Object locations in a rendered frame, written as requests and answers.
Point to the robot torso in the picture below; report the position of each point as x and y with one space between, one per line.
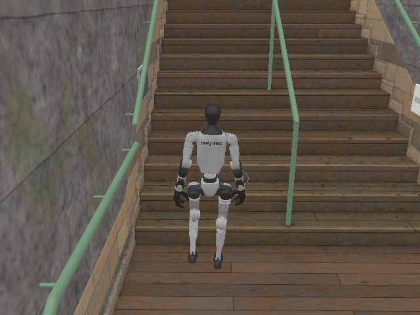
210 159

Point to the right robot forearm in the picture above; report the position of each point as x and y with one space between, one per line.
239 178

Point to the left robot forearm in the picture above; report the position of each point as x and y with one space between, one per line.
182 172

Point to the right robot hand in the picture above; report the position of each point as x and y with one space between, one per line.
241 196

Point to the left robot upper arm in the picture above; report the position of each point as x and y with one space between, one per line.
188 147

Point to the left robot thigh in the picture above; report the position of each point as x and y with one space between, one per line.
194 192

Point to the left robot hand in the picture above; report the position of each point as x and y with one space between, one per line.
178 199

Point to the right robot upper arm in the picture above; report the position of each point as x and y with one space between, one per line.
234 150

